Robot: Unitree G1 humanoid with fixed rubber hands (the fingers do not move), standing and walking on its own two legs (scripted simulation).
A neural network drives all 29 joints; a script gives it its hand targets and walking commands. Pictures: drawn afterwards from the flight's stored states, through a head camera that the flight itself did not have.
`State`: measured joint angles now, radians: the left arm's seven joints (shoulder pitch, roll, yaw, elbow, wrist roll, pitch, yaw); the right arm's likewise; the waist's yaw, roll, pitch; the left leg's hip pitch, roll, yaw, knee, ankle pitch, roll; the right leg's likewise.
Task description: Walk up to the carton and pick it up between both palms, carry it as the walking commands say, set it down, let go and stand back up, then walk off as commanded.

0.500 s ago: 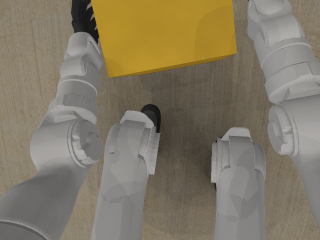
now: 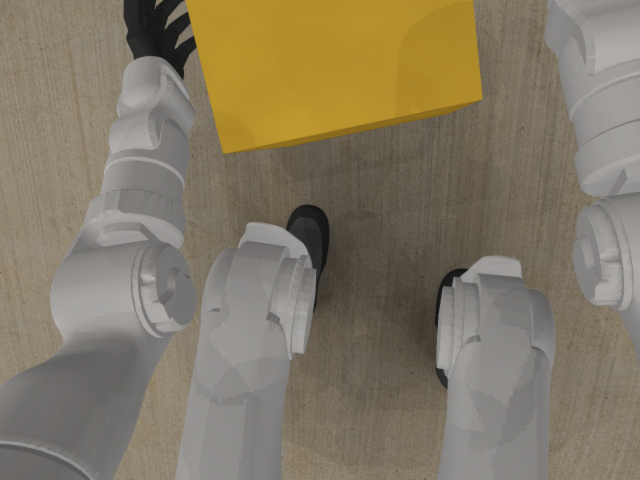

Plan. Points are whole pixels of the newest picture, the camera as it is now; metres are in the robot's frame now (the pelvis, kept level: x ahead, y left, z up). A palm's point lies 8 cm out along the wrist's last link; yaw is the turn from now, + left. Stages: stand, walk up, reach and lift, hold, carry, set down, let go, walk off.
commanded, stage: set down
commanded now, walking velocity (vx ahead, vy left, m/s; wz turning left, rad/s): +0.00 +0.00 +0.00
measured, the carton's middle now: (342, 44) +0.51 +0.09 -0.26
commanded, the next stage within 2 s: let go in 1.22 s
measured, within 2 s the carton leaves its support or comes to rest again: neither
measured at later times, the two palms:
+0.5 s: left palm out of the picture +0.47 +0.28 -0.02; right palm out of the picture +0.59 -0.11 -0.02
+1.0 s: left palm out of the picture +0.47 +0.28 +0.13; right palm out of the picture +0.59 -0.12 +0.12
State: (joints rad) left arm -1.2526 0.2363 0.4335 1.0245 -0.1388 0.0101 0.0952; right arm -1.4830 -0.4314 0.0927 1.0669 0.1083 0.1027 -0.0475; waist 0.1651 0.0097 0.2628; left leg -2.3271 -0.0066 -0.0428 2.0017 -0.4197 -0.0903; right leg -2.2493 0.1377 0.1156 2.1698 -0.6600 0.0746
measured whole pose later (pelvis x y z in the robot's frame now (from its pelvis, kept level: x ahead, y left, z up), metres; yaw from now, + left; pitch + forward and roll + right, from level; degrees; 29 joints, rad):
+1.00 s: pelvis +0.03 +0.01 +0.22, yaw -1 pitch +49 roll +0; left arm -0.91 0.13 0.47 0.60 -0.03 0.19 0.05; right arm -1.21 -0.39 -0.10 0.89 -0.02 0.24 0.07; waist 0.18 -0.04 -0.09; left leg -1.77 0.00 -0.04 1.19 -0.27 -0.05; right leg -1.69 0.06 0.10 1.30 -0.45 0.05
